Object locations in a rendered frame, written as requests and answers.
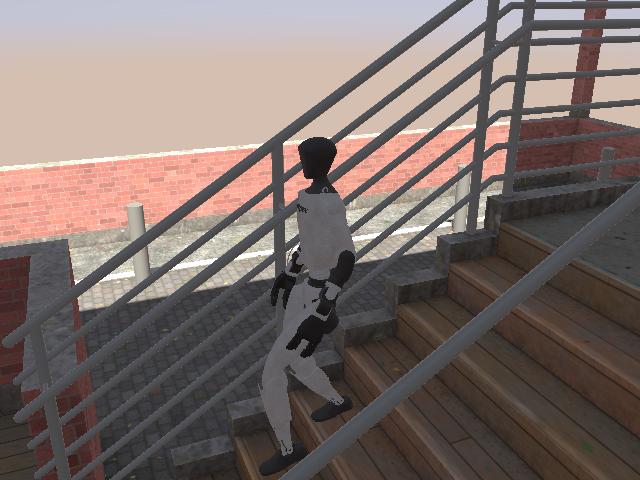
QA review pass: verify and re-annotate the left robot upper arm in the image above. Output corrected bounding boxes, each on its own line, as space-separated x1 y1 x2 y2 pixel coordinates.
318 194 357 266

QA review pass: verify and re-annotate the right robot forearm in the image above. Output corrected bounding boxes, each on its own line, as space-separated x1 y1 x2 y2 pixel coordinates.
285 245 304 277

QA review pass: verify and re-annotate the robot right thigh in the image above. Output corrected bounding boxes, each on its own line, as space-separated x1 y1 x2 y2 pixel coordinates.
283 283 316 377

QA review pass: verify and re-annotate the right robot hand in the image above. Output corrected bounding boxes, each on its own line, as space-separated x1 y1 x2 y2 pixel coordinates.
270 271 296 309

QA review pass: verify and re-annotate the left robot forearm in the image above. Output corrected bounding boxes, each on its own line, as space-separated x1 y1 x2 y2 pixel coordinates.
310 250 355 321

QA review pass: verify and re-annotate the left robot hand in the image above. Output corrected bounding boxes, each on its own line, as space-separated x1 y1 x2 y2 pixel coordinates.
286 315 326 358

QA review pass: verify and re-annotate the robot right shin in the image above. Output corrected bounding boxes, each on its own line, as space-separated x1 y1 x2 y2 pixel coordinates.
289 366 344 405

